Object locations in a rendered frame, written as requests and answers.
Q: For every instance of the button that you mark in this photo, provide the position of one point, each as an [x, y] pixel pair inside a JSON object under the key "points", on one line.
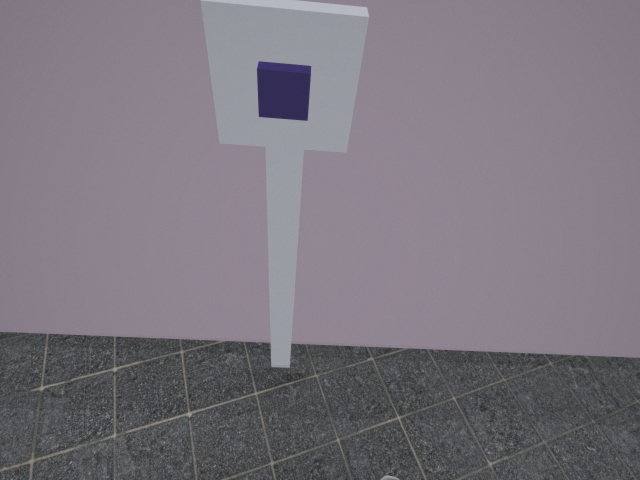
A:
{"points": [[283, 90]]}

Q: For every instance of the panel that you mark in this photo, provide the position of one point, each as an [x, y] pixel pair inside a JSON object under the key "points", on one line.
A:
{"points": [[328, 37]]}

